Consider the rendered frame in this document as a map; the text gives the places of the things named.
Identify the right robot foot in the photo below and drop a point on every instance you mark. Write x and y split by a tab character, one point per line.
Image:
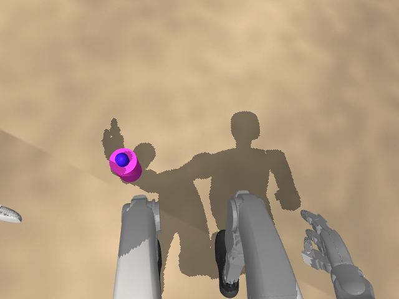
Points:
226	289

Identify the bottle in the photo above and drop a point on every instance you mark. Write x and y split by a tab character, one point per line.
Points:
125	164

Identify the left robot hand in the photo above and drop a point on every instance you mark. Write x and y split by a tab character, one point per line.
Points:
9	215

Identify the right robot arm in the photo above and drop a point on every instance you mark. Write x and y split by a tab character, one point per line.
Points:
350	283

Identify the right robot hand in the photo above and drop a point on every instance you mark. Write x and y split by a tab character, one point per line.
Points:
332	252

